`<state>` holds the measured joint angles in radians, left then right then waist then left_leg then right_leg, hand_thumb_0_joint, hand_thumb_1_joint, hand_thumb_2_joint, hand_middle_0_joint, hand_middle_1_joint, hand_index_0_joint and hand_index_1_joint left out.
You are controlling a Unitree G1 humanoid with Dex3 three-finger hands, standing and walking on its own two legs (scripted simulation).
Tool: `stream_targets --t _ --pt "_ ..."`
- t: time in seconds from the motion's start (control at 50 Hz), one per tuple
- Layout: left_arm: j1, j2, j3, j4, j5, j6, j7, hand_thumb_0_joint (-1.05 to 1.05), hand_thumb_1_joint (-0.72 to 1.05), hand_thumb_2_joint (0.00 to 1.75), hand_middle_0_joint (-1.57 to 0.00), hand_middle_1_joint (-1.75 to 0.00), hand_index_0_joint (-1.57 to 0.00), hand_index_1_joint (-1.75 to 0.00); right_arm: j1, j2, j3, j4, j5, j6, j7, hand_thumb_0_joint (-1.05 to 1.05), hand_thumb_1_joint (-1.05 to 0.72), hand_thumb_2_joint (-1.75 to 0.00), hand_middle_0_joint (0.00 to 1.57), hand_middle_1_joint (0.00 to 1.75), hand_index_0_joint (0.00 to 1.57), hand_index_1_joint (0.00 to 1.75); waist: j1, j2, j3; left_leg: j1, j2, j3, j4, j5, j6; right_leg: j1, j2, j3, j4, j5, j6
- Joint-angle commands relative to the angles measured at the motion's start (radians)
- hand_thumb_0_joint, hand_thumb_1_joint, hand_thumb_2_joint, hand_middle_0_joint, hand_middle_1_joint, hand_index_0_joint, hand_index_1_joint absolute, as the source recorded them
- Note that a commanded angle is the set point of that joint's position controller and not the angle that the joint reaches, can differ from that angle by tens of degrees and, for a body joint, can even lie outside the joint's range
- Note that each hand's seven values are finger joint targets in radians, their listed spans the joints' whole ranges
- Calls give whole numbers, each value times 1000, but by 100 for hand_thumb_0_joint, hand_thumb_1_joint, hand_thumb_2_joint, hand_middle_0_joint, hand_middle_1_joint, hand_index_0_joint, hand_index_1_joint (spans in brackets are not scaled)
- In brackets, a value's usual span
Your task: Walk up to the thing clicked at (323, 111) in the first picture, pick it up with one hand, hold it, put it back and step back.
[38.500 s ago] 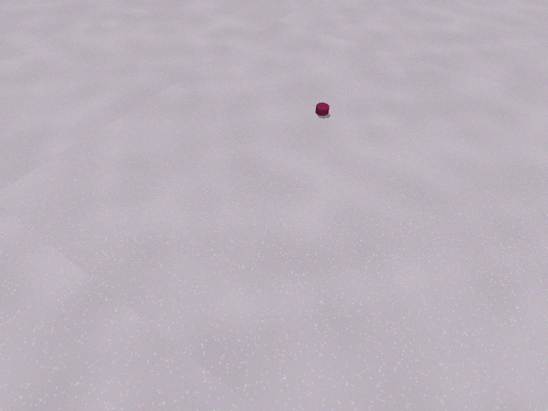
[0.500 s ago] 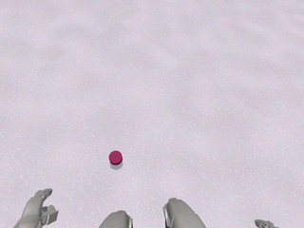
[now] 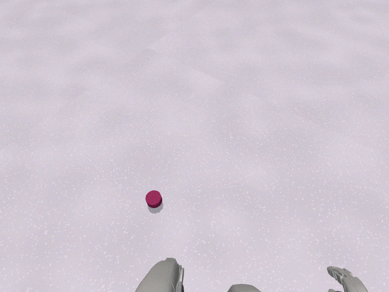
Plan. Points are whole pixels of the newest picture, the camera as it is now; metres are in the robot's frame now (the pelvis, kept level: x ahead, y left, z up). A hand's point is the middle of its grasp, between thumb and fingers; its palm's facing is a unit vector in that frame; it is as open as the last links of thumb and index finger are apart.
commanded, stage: step back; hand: left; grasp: from above
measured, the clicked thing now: (153, 199) +0.59 +0.25 -0.74
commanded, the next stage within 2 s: none
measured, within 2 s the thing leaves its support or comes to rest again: neither
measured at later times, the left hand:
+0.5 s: hand out of the picture -0.06 +0.27 -0.14, palm faces +0.05 -0.93 -0.37, open 7.4 cm
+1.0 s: hand out of the picture -0.24 +0.24 -0.15, palm faces +0.11 -0.90 -0.41, open 7.4 cm
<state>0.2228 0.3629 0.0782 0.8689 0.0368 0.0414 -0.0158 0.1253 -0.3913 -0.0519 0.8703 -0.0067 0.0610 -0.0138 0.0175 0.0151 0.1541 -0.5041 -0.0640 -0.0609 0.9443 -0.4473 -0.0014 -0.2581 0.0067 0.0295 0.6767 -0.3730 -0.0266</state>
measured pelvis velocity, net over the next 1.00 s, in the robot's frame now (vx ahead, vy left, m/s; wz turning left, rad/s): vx -0.33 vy -0.04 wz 0.11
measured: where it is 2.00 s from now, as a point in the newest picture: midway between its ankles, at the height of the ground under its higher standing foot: outside the picture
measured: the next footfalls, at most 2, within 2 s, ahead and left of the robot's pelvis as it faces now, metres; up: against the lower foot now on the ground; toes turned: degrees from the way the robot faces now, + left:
left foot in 0.24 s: -0.05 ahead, +0.12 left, +0.00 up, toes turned +3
right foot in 0.60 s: -0.19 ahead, -0.16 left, +0.00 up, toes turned +4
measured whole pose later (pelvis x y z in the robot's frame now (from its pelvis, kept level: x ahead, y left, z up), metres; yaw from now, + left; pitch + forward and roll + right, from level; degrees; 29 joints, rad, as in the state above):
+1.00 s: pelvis -0.33 -0.04 -0.01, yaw +6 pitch -4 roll +2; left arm 0.12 0.40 0.07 0.79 0.02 0.06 0.02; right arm 0.19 -0.38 -0.04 0.88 -0.03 0.05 0.00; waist 0.02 -0.05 0.20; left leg -0.30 -0.06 -0.01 0.69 -0.33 0.02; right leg -0.45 -0.05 0.03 0.83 -0.40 0.00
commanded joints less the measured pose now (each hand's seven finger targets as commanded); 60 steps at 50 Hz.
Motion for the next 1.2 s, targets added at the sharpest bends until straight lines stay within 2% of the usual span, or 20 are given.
stream_targets --t 0.0,0.1,0.16,0.2,0.22,0.26,0.34,0.48,0.58,0.6,0.62,0.64,0.7,0.84,0.9,0.92,0.94,0.96,1.04,1.18 --pt "-169 245 71 -152 2 -34 40 0 90 90 -20 -30 -20 -30 80 -174 -44 -57 15 -41 -17 0 -90 -90 20 30 20 30 -61 -150 -94 36 -68 -92 266 -6 -4 -75 -223 171 -285 424 -166" --pt "-23 226 65 -153 4 -28 53 0 90 90 -20 -30 -20 -30 34 -169 -32 -91 3 -52 -20 0 -90 -90 20 30 20 30 40 -174 -178 -27 3 -34 -34 -85 -21 255 -263 192 -175 612 -197" --pt "-54 244 61 -170 -9 -15 48 0 90 90 -20 -30 -20 -30 100 -163 -37 -71 -5 -55 -15 0 -90 -90 20 30 20 30 15 -193 -206 114 32 38 -276 -17 1 212 -256 170 -120 615 -174" --pt "-75 249 54 -181 -19 -3 41 0 90 90 -20 -30 -20 -30 156 -170 -52 -49 -12 -62 -11 0 -90 -90 20 30 20 30 -23 -145 -225 268 34 69 -527 254 16 117 -212 124 -46 528 -120" --pt "-60 217 45 -191 -24 1 38 0 90 90 -20 -30 -20 -30 152 -211 -65 -57 -25 -67 -13 0 -90 -90 20 30 20 30 -16 -76 -233 333 131 -73 -544 334 46 -1 -164 112 5 375 -68" --pt "-144 217 59 -203 -26 2 49 0 90 90 -20 -30 -20 -30 101 -382 -97 -86 -22 -67 -3 0 -90 -90 20 30 20 30 -77 241 -199 228 470 -496 -604 571 302 -171 71 62 366 -285 12" --pt "-40 211 63 -139 -36 3 49 0 90 90 -20 -30 -20 -30 -15 -244 -60 -102 -24 -69 -22 0 -90 -90 20 30 20 30 15 102 -149 264 339 -207 -504 662 238 -234 84 161 604 -150 0" --pt "-47 192 62 -132 -22 -10 32 0 90 90 -20 -30 -20 -30 55 -252 -69 -119 -33 -56 -20 0 -90 -90 20 30 20 30 -53 157 -189 354 322 -184 -470 553 259 -154 41 50 245 -147 53" --pt "117 212 69 -41 -4 -28 26 0 90 90 -20 -30 -20 -30 -6 -244 -61 -138 -10 -26 -11 0 -90 -90 20 30 20 30 12 133 -256 135 221 -111 -357 289 112 165 4 1 -241 99 -9" --pt "107 267 84 -57 11 -34 27 0 90 90 -20 -30 -20 -30 0 -189 -46 -146 -5 -27 -8 0 -90 -90 20 30 20 30 6 -49 -212 -45 110 -73 -209 97 51 182 -154 268 -300 17 -57" --pt "22 403 111 -94 9 -26 25 0 90 90 -20 -30 -20 -30 -62 -174 -52 -165 0 -27 -22 0 -90 -90 20 30 20 30 58 -332 -162 -62 -41 -28 45 -149 1 -61 -397 531 -391 43 -238" --pt "-38 405 108 -129 10 -32 31 0 90 90 -20 -30 -20 -30 -63 -215 -67 -157 -4 -22 -27 0 -90 -90 20 30 20 30 42 -277 -92 -19 4 -144 210 -162 -14 -199 -459 586 -409 85 -289" --pt "-158 268 72 -143 4 -37 43 0 90 90 -20 -30 -20 -30 50 -189 -50 -92 10 -32 -24 0 -90 -90 20 30 20 30 -53 -135 -101 -7 -58 -108 267 -25 -1 -90 -233 189 -227 419 -163" --pt "-32 265 67 -150 3 -21 61 0 90 90 -20 -30 -20 -30 40 -165 -41 -107 -12 -44 -17 0 -90 -90 20 30 20 30 33 -207 -182 46 27 7 -166 -73 -5 171 -265 196 -132 579 -172" --pt "-75 255 51 -163 -16 -1 53 0 90 90 -20 -30 -20 -30 140 -177 -56 -56 -19 -49 -11 0 -90 -90 20 30 20 30 -14 -145 -227 268 27 71 -532 229 15 77 -213 142 -2 476 -105" --pt "-48 217 37 -164 -16 3 50 0 90 90 -20 -30 -20 -30 122 -221 -71 -63 -32 -51 -12 0 -90 -90 20 30 20 30 1 -48 -240 361 153 -118 -560 303 61 -72 -156 114 69 319 -57" --pt "-68 190 28 -176 -27 1 48 0 90 90 -20 -30 -20 -30 70 -340 -90 -83 -27 -45 -5 0 -90 -90 20 30 20 30 -4 199 -224 340 376 -390 -584 389 203 -233 32 -25 227 -60 2" --pt "-136 239 55 -169 -20 3 63 0 90 90 -20 -30 -20 -30 66 -388 -99 -95 -28 -45 0 0 -90 -90 20 30 20 30 -65 224 -201 153 485 -518 -627 420 331 -159 49 72 457 -303 16" --pt "-12 231 59 -90 -34 11 50 0 90 90 -20 -30 -20 -30 -58 -253 -56 -107 -34 -49 -18 0 -90 -90 20 30 20 30 37 103 -146 137 333 -196 -541 450 239 -171 74 130 626 -139 5" --pt "30 197 46 -35 -15 -33 23 0 90 90 -20 -30 -20 -30 13 -265 -73 -83 -36 -30 -6 0 -90 -90 20 30 20 30 -17 182 -225 307 290 -163 -518 63 199 -18 21 -28 -85 -146 11"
